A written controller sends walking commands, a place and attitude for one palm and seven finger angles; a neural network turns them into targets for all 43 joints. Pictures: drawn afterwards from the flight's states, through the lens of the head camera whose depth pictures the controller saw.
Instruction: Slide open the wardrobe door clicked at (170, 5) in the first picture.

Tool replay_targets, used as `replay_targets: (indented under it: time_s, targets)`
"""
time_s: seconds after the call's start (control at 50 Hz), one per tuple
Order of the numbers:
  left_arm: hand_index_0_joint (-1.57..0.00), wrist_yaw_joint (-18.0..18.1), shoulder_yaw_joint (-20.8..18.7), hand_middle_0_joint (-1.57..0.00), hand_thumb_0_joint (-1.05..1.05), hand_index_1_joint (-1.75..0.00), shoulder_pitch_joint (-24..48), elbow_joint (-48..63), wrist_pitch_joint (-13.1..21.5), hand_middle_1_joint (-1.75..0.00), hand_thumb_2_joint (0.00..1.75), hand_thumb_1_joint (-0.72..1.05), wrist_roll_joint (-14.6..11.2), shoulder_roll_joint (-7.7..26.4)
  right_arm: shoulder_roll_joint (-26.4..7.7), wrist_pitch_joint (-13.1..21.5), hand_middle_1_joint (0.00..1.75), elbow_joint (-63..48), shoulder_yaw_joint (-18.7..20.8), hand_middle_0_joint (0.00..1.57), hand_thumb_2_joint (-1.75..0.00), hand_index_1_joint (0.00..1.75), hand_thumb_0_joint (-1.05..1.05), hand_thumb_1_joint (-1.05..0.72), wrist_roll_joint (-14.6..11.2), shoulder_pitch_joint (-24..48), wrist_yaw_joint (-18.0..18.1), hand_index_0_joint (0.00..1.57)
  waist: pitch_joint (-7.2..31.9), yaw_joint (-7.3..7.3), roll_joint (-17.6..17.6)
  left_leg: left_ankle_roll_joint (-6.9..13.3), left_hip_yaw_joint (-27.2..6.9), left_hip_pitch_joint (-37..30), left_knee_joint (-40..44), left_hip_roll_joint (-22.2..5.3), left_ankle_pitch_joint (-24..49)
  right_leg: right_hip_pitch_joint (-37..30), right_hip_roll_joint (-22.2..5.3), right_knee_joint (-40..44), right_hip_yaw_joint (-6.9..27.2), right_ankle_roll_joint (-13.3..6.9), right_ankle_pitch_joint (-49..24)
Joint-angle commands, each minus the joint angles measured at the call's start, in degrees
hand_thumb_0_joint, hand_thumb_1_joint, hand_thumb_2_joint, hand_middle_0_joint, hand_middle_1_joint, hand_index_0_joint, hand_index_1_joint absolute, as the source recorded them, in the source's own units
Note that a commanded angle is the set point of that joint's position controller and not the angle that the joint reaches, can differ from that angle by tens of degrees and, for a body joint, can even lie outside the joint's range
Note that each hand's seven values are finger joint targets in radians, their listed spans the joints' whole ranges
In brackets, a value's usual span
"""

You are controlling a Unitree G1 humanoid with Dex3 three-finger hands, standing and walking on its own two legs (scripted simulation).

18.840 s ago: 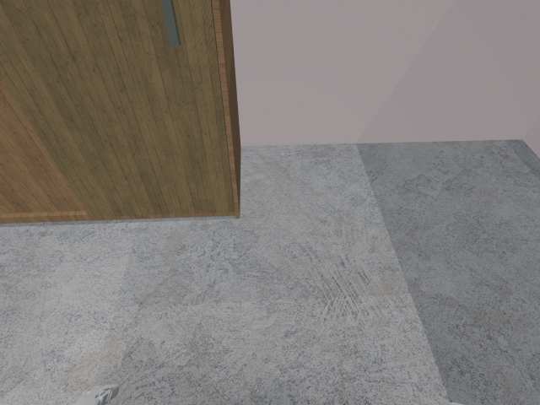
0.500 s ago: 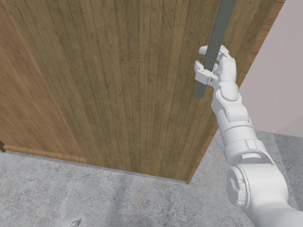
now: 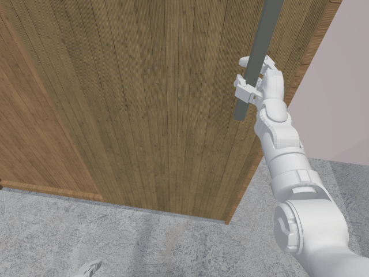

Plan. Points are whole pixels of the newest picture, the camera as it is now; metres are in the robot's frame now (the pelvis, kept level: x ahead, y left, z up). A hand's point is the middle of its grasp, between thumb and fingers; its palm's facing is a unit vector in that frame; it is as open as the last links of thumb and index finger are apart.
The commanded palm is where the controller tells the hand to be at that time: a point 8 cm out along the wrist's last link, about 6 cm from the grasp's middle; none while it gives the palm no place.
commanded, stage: grip the handle and tug to test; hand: right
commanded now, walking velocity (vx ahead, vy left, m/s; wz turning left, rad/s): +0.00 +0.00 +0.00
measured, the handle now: (253, 61) +0.52 -0.09 +0.23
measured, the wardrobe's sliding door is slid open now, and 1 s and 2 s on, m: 0.00 0.00 0.00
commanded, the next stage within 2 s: tug the door sideways, standing still in 0.28 s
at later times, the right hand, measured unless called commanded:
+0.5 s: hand (241, 87) +0.46 -0.06 +0.19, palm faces +0.04 +1.00 +0.02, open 6.0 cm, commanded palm +0.44 -0.10 +0.19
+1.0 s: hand (238, 88) +0.46 -0.06 +0.19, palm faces +0.10 +0.99 -0.05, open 6.1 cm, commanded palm +0.44 -0.05 +0.19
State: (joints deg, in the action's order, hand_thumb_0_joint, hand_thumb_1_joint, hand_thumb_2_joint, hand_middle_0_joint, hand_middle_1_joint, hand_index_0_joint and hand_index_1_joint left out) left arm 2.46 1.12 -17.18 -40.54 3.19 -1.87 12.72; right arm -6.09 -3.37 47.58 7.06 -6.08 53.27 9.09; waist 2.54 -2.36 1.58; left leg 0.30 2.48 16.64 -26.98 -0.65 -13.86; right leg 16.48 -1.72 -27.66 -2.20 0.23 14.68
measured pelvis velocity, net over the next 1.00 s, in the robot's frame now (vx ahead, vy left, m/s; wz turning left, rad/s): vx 0.00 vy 0.00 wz -0.05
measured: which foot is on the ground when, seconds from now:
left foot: down 0.00-1.00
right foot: down 0.00-1.00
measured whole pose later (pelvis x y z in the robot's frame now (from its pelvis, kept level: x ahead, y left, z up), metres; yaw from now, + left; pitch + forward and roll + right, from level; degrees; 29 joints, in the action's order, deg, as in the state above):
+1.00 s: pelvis +0.00 +0.00 +0.00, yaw -3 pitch +4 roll +0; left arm 0.9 0.9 -18.5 -44.1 4.8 -1.3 11.5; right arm -2.9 -4.6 49.4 -0.7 -7.9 58.0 15.9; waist 1.4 -0.5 1.8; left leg 0.0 5.0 17.6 -29.3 -2.0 -15.4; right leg 18.8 -0.4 -30.3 0.4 0.1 15.4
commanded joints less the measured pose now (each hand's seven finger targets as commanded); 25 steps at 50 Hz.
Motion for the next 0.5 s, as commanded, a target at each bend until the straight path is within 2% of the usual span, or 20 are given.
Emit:
replay_targets:
  time_s: [0.0,0.02,0.04,0.1,0.12,0.14,0.16,0.18,0.24,0.26,0.3,0.32,0.34,0.36,0.4,0.44,0.46,0.48]
  targets:
    - [-0.2,0.3,-2.6,-0.2,0.0,-0.3,1.3,7.4,2.2,-0.3,0.9,0.9,0.2,6.6,-5.1,3.9,1.4,-15.8,-0.2,0.45,-0.9,1.4,0.0,-0.9,-0.3,26.5,-1.9,0.45,21.0,0.3,-5.2,1.1,-0.2,-8.7,1.6,1.4,21.2,-9.0,1.8,1.7,0.3,-1.8,-17.6]
    - [-0.2,0.2,-2.6,-0.2,0.0,-0.3,1.6,7.7,2.3,-0.3,0.9,0.9,-0.1,6.6,-3.5,3.7,1.4,-16.5,-1.5,0.45,-0.9,1.4,0.0,-0.9,-0.6,25.6,-2.2,0.45,20.2,0.23,-5.6,1.1,-0.1,-8.5,1.8,1.5,21.0,-9.1,1.7,1.8,0.2,-1.8,-17.4]
    - [-0.2,0.1,-2.6,-0.2,0.0,-0.3,1.5,7.9,2.2,-0.3,0.9,0.9,0.1,6.9,-3.9,3.7,1.4,-16.4,-1.0,0.45,-0.9,1.4,0.0,-0.9,-0.7,24.4,-2.1,0.45,20.2,0.67,-6.3,1.1,0.1,-9.4,1.8,1.4,20.9,-8.7,1.7,1.9,0.5,-1.8,-17.7]
    - [-0.2,0.0,-2.8,-0.2,0.0,-0.3,2.3,8.5,2.3,-0.3,0.9,0.9,-0.2,6.6,-3.3,3.1,1.4,-20.6,-1.4,0.45,-0.9,1.4,0.0,-0.9,-0.8,22.5,-2.2,0.45,21.0,1.1,-4.3,1.3,0.0,-9.5,1.5,1.6,22.7,-10.3,1.5,1.8,0.1,-1.7,-19.8]
    - [-0.2,-0.1,-2.8,-0.2,0.0,-0.3,2.4,8.6,2.3,-0.3,0.9,0.9,-0.1,6.5,-3.5,2.7,1.4,-21.2,-0.8,0.45,-0.9,1.4,0.0,-0.9,-1.0,20.9,-2.2,0.45,21.0,1.38,-4.6,1.2,0.0,-9.9,1.6,1.6,23.8,-10.5,1.5,1.7,-0.1,-1.8,-20.6]
    - [-0.2,-0.1,-2.9,-0.2,0.0,-0.3,2.5,8.9,2.0,-0.3,0.9,0.9,0.0,7.0,-4.9,2.4,1.4,-21.8,0.4,0.45,-0.9,1.4,0.0,-0.9,-0.9,18.6,-2.1,0.45,21.8,2.27,-6.1,1.3,0.3,-11.7,1.4,1.5,24.2,-10.1,1.5,2.0,0.1,-1.7,-21.6]
    - [-0.2,-0.1,-2.7,-0.2,0.0,-0.3,3.3,9.3,2.0,-0.3,0.9,0.9,-0.2,6.7,-4.0,1.9,1.4,-23.6,-0.3,0.45,-0.9,1.4,0.0,-0.9,-1.2,18.0,-2.3,0.45,21.4,2.04,-5.2,1.2,0.1,-11.6,1.5,1.5,25.3,-10.2,1.5,2.0,-0.4,-1.9,-21.8]
    - [-0.2,-0.1,-2.8,-0.2,0.0,-0.3,3.1,9.1,1.8,-0.3,0.9,0.9,-0.1,6.7,-5.3,1.3,1.4,-24.3,1.0,0.45,-0.9,1.4,0.0,-0.9,-1.2,17.2,-2.2,0.45,21.3,2.23,-6.2,1.1,0.1,-12.2,1.5,1.5,26.3,-10.1,1.4,2.0,-0.5,-1.8,-22.3]
    - [-0.2,-0.2,-2.8,-0.2,0.0,-0.3,4.3,10.3,1.3,-0.3,0.9,0.9,-0.1,6.8,-4.6,-0.3,1.4,-27.9,0.4,0.45,-0.9,1.4,0.0,-0.9,-1.1,12.3,-2.3,0.45,20.9,3.28,-6.1,1.2,0.3,-14.3,1.5,1.4,28.0,-10.0,1.5,2.4,-0.8,-1.8,-24.1]
    - [-0.2,-0.2,-2.7,-0.2,0.0,-0.3,4.6,10.3,1.2,-0.3,0.9,0.9,-0.3,6.5,-2.8,-1.0,1.4,-29.5,-1.3,0.45,-0.9,1.4,0.0,-0.9,-1.1,13.2,-2.5,0.45,20.4,2.43,-5.8,1.1,0.3,-13.2,1.6,1.4,28.5,-10.8,1.3,2.4,-0.8,-1.8,-24.5]
    - [-0.2,-0.2,-2.9,-0.2,0.0,-0.3,4.7,10.4,1.0,-0.3,0.9,0.9,-0.2,6.4,-3.6,-2.4,1.4,-31.6,-0.5,0.45,-0.9,1.4,0.0,-0.9,-1.0,12.4,-2.2,0.45,20.6,2.64,-4.6,1.0,0.2,-13.1,1.6,1.5,29.8,-11.7,1.2,2.1,-1.0,-1.8,-25.9]
    - [-0.2,-0.1,-2.8,-0.2,0.0,-0.3,4.7,10.5,0.7,-0.3,0.9,0.9,-0.1,6.4,-4.0,-3.3,1.4,-31.8,0.2,0.45,-0.9,1.4,0.0,-0.9,-1.1,10.8,-2.1,0.45,20.6,2.97,-5.8,1.0,0.4,-14.0,1.5,1.5,31.1,-11.4,1.4,2.0,-1.1,-1.8,-26.7]
    - [-0.2,0.0,-2.9,-0.2,0.0,-0.3,5.0,10.6,0.2,-0.3,0.9,0.9,0.0,6.8,-5.8,-3.9,1.4,-32.1,1.6,0.45,-0.9,1.4,0.0,-0.9,-0.8,9.5,-1.8,0.45,20.7,3.49,-5.9,1.1,0.3,-15.2,1.6,1.3,31.7,-11.3,1.4,2.1,-1.2,-1.9,-27.5]
    - [-0.2,-0.1,-2.7,-0.2,0.0,-0.3,5.4,11.0,-0.1,-0.3,0.9,0.9,-0.1,6.4,-4.6,-4.6,1.4,-33.7,0.3,0.45,-0.9,1.4,0.0,-0.9,-0.8,9.5,-2.0,0.45,20.8,3.18,-5.5,1.0,0.2,-15.3,1.5,1.2,33.0,-11.6,1.4,2.2,-1.3,-1.9,-28.3]
    - [-0.2,0.2,-2.8,-0.2,0.0,-0.3,4.8,9.8,-0.3,-0.3,0.9,0.9,-0.2,6.0,-1.2,-6.0,1.4,-33.5,-3.4,0.45,-0.9,1.4,0.0,-0.9,-0.4,17.8,-1.5,0.45,19.3,0.59,-4.5,0.8,0.4,-12.0,1.7,1.5,32.7,-12.7,1.4,1.3,-1.0,-1.9,-28.4]
    - [-0.2,0.6,-2.9,-0.2,0.0,-0.3,3.8,8.8,-0.7,-0.3,0.9,0.9,0.1,6.4,-2.3,-7.0,1.4,-31.1,-3.0,0.45,-0.9,1.4,0.0,-0.9,0.2,22.1,-0.3,0.45,18.0,-0.5,-4.9,0.7,0.4,-10.4,2.1,1.6,30.9,-12.7,1.3,1.1,-0.3,-1.9,-27.9]
    - [-0.2,0.8,-3.0,-0.2,0.0,-0.3,3.5,8.3,-0.9,-0.3,0.9,0.9,0.3,6.2,-2.1,-7.2,1.4,-31.0,-3.1,0.45,-0.9,1.4,0.0,-0.9,0.5,24.8,0.3,0.45,18.9,-1.2,-4.3,0.7,0.3,-9.7,1.8,1.5,31.4,-13.1,1.5,0.7,-0.1,-2.0,-28.2]
    - [-0.2,0.8,-2.9,-0.2,0.0,-0.3,3.5,8.1,-0.9,-0.3,0.9,0.9,0.3,5.8,-0.3,-7.6,1.4,-29.3,-4.1,0.45,-0.9,1.4,0.0,-0.9,0.8,24.5,0.6,0.45,18.4,-1.25,-3.5,0.7,0.4,-8.6,1.6,1.5,30.8,-13.3,1.5,0.4,0.0,-1.9,-28.4]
